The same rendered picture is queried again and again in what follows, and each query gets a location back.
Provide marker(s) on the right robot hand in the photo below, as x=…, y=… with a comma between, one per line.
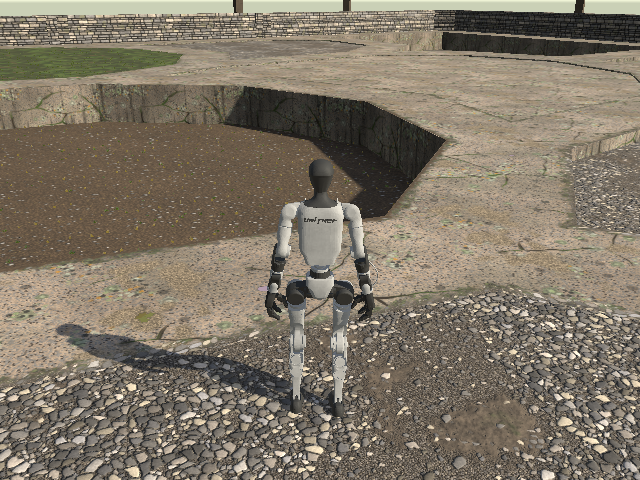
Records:
x=368, y=307

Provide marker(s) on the left robot upper arm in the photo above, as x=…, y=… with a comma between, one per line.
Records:
x=288, y=212

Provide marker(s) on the right robot upper arm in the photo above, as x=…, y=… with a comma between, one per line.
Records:
x=352, y=213

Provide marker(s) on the left robot forearm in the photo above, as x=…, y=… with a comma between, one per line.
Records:
x=276, y=272

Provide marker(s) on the left robot foot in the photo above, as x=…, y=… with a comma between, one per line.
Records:
x=296, y=405

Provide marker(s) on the left robot hand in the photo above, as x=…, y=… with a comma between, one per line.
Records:
x=271, y=305

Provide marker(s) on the right robot thigh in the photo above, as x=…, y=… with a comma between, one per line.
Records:
x=342, y=301

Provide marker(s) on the right robot forearm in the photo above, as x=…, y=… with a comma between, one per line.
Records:
x=363, y=273

